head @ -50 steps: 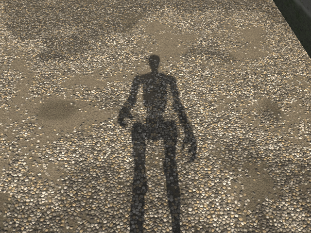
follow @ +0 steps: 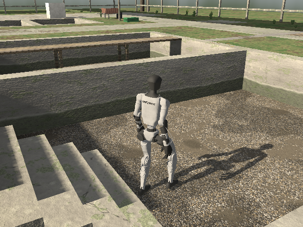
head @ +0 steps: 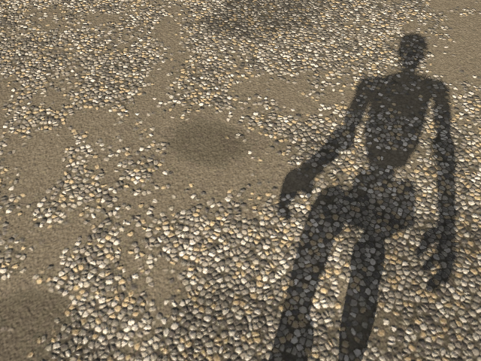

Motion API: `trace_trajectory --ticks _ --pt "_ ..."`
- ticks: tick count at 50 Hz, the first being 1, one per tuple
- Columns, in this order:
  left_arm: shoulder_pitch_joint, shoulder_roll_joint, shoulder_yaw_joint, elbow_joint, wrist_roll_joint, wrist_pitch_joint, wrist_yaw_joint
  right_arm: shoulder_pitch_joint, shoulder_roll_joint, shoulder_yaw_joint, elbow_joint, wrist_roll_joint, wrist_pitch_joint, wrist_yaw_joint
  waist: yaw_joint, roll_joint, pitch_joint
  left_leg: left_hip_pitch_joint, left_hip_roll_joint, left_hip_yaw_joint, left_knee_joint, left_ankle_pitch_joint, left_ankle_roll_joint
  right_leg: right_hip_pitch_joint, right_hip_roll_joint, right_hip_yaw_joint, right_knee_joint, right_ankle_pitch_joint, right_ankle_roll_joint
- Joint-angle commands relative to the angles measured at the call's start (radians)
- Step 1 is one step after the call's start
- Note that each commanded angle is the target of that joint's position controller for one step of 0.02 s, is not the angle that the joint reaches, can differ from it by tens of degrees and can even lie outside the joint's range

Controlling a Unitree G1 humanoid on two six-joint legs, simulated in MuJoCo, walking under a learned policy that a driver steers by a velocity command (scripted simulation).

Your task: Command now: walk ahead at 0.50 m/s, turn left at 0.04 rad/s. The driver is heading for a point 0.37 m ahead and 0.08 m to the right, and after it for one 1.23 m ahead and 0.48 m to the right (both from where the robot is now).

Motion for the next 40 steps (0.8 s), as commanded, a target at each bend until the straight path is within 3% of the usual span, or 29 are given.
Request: trace_trajectory --ticks 1,3,4,5,6,7,8,9,10,11,13,15,18,23,25,27,28,29,30,31,32,33,35,37,40 --pt "-0.021 0.039 0.006 -0.056 -0.004 -0.003 -0.007 0.001 -0.127 -0.018 -0.055 -0.007 -0.011 0.002 0.03 0.065 0.024 -0.099 0.3 -0.202 -0.166 0.5 0.13 0.17 0.042 -0.056 -0.085 -0.012 -0.029" --pt "0.021 0.054 0.014 -0.05 0.002 -0.01 -0.004 0.018 -0.141 -0.021 -0.048 -0.015 -0.008 -0.005 0.059 0.06 0.017 -0.036 0.31 -0.189 -0.081 0.609 0.112 0.251 0.076 -0.073 -0.164 -0.088 -0.055" --pt "0.138 0.072 0.026 -0.008 0.01 -0.02 0.0 0.015 -0.139 -0.021 -0.047 -0.014 -0.009 -0.005 0.114 0.035 -0.033 -0.038 0.264 -0.141 0.072 0.688 0.093 0.397 0.106 -0.083 -0.226 -0.098 -0.071" --pt "0.324 0.142 0.051 0.039 0.022 -0.035 0.009 0.018 -0.114 -0.013 -0.061 -0.011 -0.016 -0.003 0.184 -0.021 -0.138 -0.145 0.21 -0.085 0.321 0.622 0.066 0.627 0.017 0.038 -0.253 -0.127 -0.115" --pt "0.462 0.269 0.081 0.049 0.036 -0.037 0.016 0.1 -0.025 0.006 -0.092 0.028 -0.02 0.005 0.181 -0.213 -0.297 -0.429 0.067 0.023 0.729 0.154 0.011 0.903 -0.283 0.49 -0.343 -0.212 -0.244" --pt "0.42 0.251 0.078 0.053 -0.004 -0.016 0.009 0.067 -0.104 -0.02 -0.092 0.0 -0.013 0.007 0.171 -0.16 -0.3 -0.566 0.033 -0.062 0.846 -0.18 0.019 0.877 -0.321 0.693 -0.462 -0.277 -0.273" --pt "0.31 0.2 0.064 0.029 -0.012 -0.009 0.007 -0.005 -0.112 -0.028 -0.111 -0.011 -0.004 0.008 0.123 -0.097 -0.14 -0.641 0.097 -0.091 0.894 -0.124 0.026 0.756 -0.287 0.56 -0.464 -0.363 -0.252" --pt "0.223 0.14 0.049 0.009 -0.01 -0.011 0.002 -0.067 -0.091 -0.025 -0.129 -0.016 -0.002 0.012 0.105 -0.042 -0.055 -0.639 0.134 -0.097 0.844 -0.048 0.026 0.629 -0.244 0.452 -0.498 -0.324 -0.225" --pt "0.177 0.112 0.041 0.007 -0.007 -0.014 0.003 -0.074 -0.071 -0.025 -0.128 -0.02 0.005 0.014 0.064 -0.045 -0.013 -0.589 0.166 -0.099 0.773 0.001 0.02 0.53 -0.193 0.357 -0.527 -0.253 -0.184" --pt "0.167 0.087 0.034 0.017 -0.011 -0.021 0.009 -0.052 -0.057 -0.025 -0.121 -0.03 0.016 0.016 0.028 -0.065 -0.001 -0.524 0.182 -0.099 0.726 0.031 0.007 0.457 -0.156 0.286 -0.549 -0.174 -0.163" --pt "0.209 0.081 0.03 0.034 -0.009 -0.039 0.012 -0.02 -0.042 -0.024 -0.106 -0.043 0.031 0.015 0.004 -0.053 -0.019 -0.449 0.169 -0.06 0.7 0.059 -0.022 0.415 -0.131 0.203 -0.529 0.241 -0.184" --pt "0.233 0.102 0.031 0.047 -0.011 -0.048 0.013 -0.049 -0.034 -0.024 -0.118 -0.034 0.035 0.01 -0.014 -0.044 -0.039 -0.436 0.156 -0.041 0.62 0.088 -0.053 0.419 -0.105 0.121 -0.494 0.556 -0.195" --pt "0.241 0.116 0.031 0.048 -0.015 -0.038 0.018 -0.182 -0.026 -0.014 -0.164 -0.019 0.034 0.001 0.007 -0.069 -0.052 -0.406 0.127 -0.02 0.421 0.179 -0.084 0.423 -0.054 0.065 -0.455 0.658 -0.177" --pt "0.282 0.141 0.043 0.041 -0.01 -0.01 0.023 -0.279 -0.056 -0.011 -0.202 -0.004 0.036 -0.022 0.05 -0.104 -0.092 -0.338 0.087 -0.038 0.246 0.215 -0.085 0.467 -0.062 0.137 -0.37 0.564 -0.168" --pt "0.268 0.147 0.05 0.031 -0.009 0.001 0.03 -0.247 -0.076 -0.018 -0.199 -0.003 0.029 -0.031 0.036 -0.102 -0.089 -0.28 0.084 -0.064 0.16 0.192 -0.074 0.468 -0.07 0.202 -0.32 0.465 -0.15" --pt "0.234 0.142 0.055 0.012 -0.02 0.006 0.035 -0.142 -0.103 -0.028 -0.17 -0.013 0.009 -0.04 -0.012 -0.041 -0.104 -0.098 0.119 -0.086 -0.031 0.364 -0.056 0.404 -0.006 0.211 -0.176 0.29 -0.099" --pt "0.26 0.091 0.043 -0.024 -0.034 0.001 0.036 -0.069 -0.186 -0.046 -0.175 -0.03 -0.006 -0.049 -0.011 0.116 -0.205 0.08 0.344 -0.26 -0.02 0.704 -0.01 0.307 0.075 0.141 0.05 0.034 -0.061" --pt "0.409 0.036 0.039 -0.017 -0.042 0.019 0.045 -0.089 -0.247 -0.057 -0.203 -0.011 0.01 -0.042 0.04 0.299 -0.304 0.196 0.575 -0.464 0.013 1.047 0.138 0.151 0.225 0.018 0.291 -0.611 -0.04" --pt "0.415 0.113 0.056 0.003 -0.015 0.042 0.049 -0.111 -0.202 -0.054 -0.218 0.005 0.03 -0.041 0.041 0.215 -0.329 0.133 0.574 -0.489 -0.023 0.836 0.188 0.122 0.168 0.024 0.428 -0.62 -0.036" --pt "0.329 0.128 0.063 -0.003 0.001 0.056 0.042 -0.176 -0.131 -0.036 -0.242 0.0 0.037 -0.044 0.042 0.119 -0.222 0.025 0.497 -0.402 -0.072 0.615 0.164 0.099 0.133 0.04 0.456 -0.53 -0.028" --pt "0.273 0.113 0.063 -0.02 0.004 0.065 0.033 -0.239 -0.1 -0.024 -0.256 -0.01 0.046 -0.051 0.056 0.108 -0.144 -0.063 0.436 -0.314 -0.113 0.495 0.131 0.092 0.108 0.041 0.434 -0.463 -0.012" --pt "0.242 0.112 0.066 -0.032 0.007 0.078 0.027 -0.254 -0.095 -0.02 -0.26 -0.019 0.051 -0.059 0.061 0.142 -0.107 -0.105 0.398 -0.248 -0.134 0.477 0.115 0.091 0.093 0.036 0.422 -0.417 0.005" --pt "0.265 0.1 0.064 -0.032 0.007 0.098 0.019 -0.239 -0.103 -0.022 -0.257 -0.023 0.052 -0.064 0.07 0.156 -0.116 -0.142 0.363 -0.156 -0.13 0.549 0.121 0.126 0.109 0.011 0.443 -0.367 0.033" --pt "0.258 0.101 0.065 -0.045 0.001 0.112 0.02 -0.223 -0.115 -0.026 -0.256 -0.02 0.047 -0.061 0.073 0.139 -0.139 -0.125 0.374 -0.122 -0.127 0.547 0.135 0.127 0.111 0.006 0.415 -0.356 0.044" --pt "0.196 0.101 0.058 -0.082 0.001 0.131 0.01 -0.225 -0.136 -0.032 -0.26 -0.024 0.052 -0.057 0.06 0.154 -0.133 -0.127 0.392 -0.096 -0.151 0.369 0.138 0.13 0.088 -0.011 0.306 -0.337 0.048"
Keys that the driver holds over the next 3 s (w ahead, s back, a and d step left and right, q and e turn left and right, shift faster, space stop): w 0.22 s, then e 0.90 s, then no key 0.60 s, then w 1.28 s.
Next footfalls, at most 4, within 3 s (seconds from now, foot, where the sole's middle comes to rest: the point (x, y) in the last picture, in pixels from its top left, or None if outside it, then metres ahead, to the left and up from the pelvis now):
0.10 right None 0.22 -0.12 -0.77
0.56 left None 0.39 0.06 -0.77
1.02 right None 0.24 -0.12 -0.77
1.48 left None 0.32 0.06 -0.77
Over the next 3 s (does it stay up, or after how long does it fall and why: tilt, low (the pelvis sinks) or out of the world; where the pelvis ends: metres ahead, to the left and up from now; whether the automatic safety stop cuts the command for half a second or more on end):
stays up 0.70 -0.33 0.00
